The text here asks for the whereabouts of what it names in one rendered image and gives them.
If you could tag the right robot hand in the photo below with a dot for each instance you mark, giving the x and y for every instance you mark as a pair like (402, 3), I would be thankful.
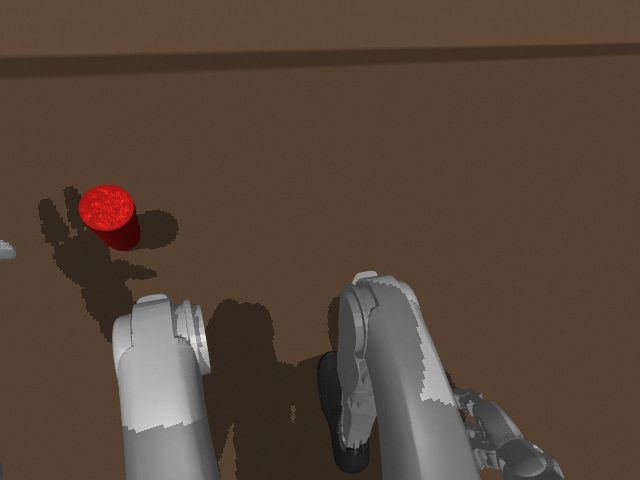
(493, 426)

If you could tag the right robot arm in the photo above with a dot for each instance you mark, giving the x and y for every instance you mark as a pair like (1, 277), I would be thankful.
(521, 459)

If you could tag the right robot foot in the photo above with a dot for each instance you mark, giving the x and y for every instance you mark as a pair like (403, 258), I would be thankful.
(349, 460)

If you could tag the cup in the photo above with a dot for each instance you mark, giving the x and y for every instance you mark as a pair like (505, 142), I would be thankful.
(109, 211)

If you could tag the left robot hand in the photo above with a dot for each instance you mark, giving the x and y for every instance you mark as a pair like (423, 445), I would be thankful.
(7, 250)

